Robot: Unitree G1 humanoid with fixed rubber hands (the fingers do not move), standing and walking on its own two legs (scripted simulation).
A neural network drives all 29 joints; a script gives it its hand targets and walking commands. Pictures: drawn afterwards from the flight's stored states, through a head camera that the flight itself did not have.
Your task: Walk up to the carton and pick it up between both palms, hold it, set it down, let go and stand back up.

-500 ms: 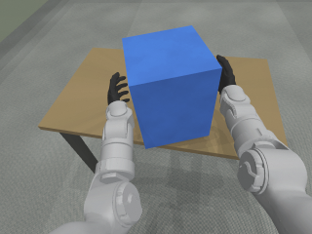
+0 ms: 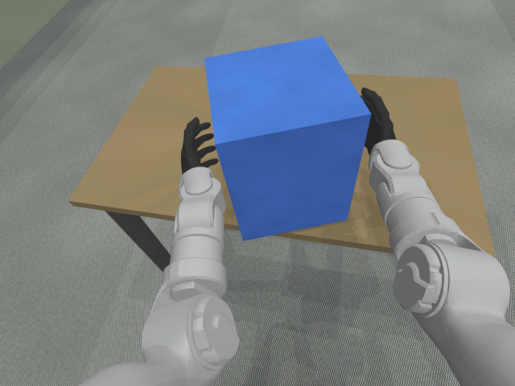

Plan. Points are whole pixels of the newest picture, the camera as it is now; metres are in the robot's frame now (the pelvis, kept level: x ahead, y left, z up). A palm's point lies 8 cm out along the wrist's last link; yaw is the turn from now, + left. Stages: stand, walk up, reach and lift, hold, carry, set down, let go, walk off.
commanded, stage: set down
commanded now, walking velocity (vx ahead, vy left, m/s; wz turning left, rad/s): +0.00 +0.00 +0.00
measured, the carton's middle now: (280, 144) +0.49 +0.07 +0.06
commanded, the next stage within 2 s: none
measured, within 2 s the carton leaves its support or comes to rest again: neither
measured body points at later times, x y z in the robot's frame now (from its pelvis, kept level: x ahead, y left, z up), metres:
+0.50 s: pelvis +0.00 +0.01 +0.00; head +0.06 +0.00 +0.45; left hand +0.40 +0.20 +0.09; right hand +0.48 -0.08 +0.10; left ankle +0.01 +0.17 -0.74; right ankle +0.00 -0.06 -0.74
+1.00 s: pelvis +0.00 +0.01 +0.00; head +0.06 +0.01 +0.45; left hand +0.40 +0.20 +0.09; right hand +0.48 -0.09 +0.10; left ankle +0.01 +0.16 -0.74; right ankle +0.00 -0.06 -0.74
